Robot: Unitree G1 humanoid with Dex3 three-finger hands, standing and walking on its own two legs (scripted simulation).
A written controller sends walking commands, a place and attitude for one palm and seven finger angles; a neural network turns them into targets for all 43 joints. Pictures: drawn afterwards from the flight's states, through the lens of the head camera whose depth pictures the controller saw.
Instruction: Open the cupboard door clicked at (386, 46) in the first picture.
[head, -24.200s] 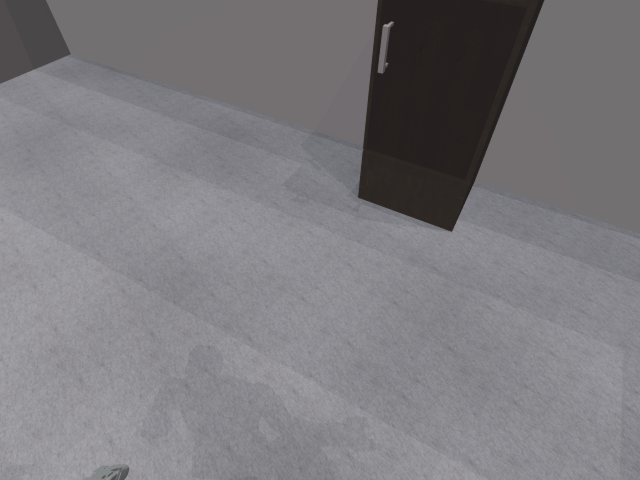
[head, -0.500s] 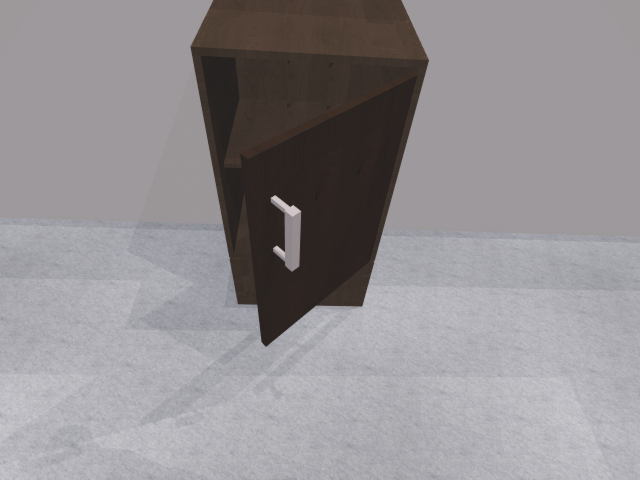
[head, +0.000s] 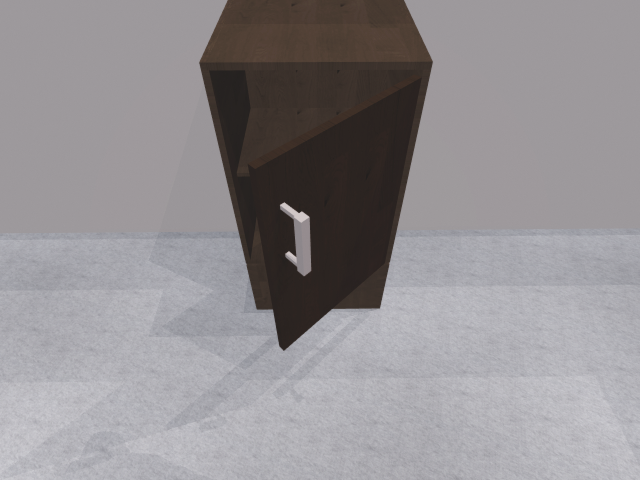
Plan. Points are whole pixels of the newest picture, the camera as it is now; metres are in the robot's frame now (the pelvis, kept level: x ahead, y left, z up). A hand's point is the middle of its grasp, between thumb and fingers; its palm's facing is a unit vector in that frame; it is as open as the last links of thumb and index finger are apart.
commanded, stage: let the arm hang, fingers relaxed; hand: left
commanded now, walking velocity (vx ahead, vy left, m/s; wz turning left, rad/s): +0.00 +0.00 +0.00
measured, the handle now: (295, 240) +0.52 +0.08 -0.05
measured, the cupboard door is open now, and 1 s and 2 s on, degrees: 44 44 44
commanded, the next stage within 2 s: look to check the result in 0.30 s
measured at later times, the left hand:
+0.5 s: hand out of the picture -0.02 +0.16 -0.18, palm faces +0.06 -0.98 -0.18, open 7.4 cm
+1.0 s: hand out of the picture +0.00 +0.14 -0.18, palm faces +0.06 -0.98 -0.17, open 7.4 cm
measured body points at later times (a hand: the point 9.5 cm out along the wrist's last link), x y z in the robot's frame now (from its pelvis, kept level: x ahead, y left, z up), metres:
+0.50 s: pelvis +0.01 +0.00 +0.00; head +0.02 -0.01 +0.45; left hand -0.02 +0.21 -0.16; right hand -0.01 -0.21 -0.17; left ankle +0.05 +0.10 -0.74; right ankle -0.03 -0.11 -0.74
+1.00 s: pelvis +0.02 -0.01 +0.00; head +0.04 -0.02 +0.45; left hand +0.00 +0.19 -0.16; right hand +0.01 -0.23 -0.16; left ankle +0.05 +0.10 -0.74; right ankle -0.03 -0.11 -0.74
